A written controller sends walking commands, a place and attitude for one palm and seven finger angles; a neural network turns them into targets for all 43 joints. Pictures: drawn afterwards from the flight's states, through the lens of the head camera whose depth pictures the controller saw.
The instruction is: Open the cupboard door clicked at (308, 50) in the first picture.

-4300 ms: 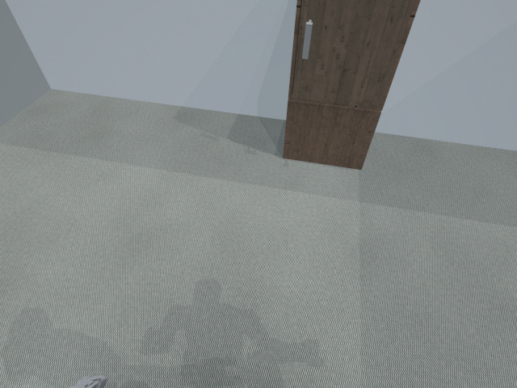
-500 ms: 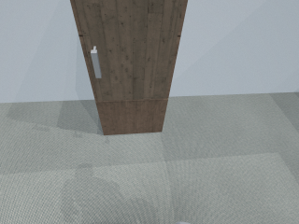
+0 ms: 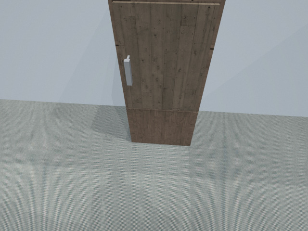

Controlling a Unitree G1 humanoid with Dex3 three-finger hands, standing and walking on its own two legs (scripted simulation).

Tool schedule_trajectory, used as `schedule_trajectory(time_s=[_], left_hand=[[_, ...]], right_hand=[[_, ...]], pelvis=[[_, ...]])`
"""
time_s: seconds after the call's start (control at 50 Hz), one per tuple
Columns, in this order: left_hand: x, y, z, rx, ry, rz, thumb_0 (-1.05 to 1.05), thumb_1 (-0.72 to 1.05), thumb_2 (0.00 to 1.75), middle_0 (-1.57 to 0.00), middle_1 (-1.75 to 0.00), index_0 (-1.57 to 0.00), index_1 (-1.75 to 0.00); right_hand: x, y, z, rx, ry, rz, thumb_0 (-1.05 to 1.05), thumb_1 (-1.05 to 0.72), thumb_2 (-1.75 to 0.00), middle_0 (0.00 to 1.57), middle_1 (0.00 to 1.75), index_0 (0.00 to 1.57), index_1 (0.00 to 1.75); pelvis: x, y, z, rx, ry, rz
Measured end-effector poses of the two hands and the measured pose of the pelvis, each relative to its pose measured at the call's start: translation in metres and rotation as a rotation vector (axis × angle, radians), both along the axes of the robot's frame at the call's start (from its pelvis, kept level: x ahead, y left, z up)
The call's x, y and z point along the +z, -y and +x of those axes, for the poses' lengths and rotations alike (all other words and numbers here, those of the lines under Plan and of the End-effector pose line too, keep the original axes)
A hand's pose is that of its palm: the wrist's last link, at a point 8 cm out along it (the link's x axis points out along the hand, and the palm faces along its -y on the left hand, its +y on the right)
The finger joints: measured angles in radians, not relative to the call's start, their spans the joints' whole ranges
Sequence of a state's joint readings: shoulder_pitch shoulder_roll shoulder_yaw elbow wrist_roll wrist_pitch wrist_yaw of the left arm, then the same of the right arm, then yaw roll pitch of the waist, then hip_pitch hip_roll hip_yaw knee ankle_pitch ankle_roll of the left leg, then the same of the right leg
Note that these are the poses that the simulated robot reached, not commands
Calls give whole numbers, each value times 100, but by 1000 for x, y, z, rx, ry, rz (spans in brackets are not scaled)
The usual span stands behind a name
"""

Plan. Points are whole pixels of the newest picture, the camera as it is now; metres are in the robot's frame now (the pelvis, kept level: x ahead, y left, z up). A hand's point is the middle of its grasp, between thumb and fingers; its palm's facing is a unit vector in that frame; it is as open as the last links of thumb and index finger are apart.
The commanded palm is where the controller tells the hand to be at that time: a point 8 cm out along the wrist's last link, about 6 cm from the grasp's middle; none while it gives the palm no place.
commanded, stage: take the last steps up to it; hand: left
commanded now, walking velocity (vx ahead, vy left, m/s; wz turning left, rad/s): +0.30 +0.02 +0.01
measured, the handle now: (129, 70) +0.84 +0.22 -0.06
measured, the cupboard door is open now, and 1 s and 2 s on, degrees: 0 0 0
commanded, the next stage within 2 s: come to a stop and stand still in 0.80 s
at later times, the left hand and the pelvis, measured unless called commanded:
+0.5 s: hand (97, 210) +0.21 +0.21 -0.17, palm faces -0.02 -0.98 -0.22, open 7.4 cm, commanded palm none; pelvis +0.12 +0.02 -0.01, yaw -2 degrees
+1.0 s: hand (110, 200) +0.25 +0.18 -0.20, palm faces +0.07 -0.99 -0.15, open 7.3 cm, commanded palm none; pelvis +0.27 +0.01 -0.02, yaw -1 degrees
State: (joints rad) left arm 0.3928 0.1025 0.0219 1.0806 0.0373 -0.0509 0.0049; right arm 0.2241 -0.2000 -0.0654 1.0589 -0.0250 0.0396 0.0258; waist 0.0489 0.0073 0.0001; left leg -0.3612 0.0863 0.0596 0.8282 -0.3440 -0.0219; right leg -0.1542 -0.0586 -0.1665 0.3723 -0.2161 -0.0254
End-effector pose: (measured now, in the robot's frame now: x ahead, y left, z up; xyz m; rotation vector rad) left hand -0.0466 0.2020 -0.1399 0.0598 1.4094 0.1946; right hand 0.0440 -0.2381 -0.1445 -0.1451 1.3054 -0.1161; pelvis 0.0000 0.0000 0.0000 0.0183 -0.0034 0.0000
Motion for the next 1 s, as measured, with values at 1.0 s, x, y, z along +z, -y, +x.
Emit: schedule_trajectory(time_s=[1.0], left_hand=[[-31, -33, 289, -29, -8, -5, 0, 92, 89, -20, -29, -20, -30]], right_hand=[[4, -17, 288, 15, 122, -65, 0, -92, -90, 19, 29, 19, 30]], pelvis=[[-16, -12, 267, -18, 29, -41]])
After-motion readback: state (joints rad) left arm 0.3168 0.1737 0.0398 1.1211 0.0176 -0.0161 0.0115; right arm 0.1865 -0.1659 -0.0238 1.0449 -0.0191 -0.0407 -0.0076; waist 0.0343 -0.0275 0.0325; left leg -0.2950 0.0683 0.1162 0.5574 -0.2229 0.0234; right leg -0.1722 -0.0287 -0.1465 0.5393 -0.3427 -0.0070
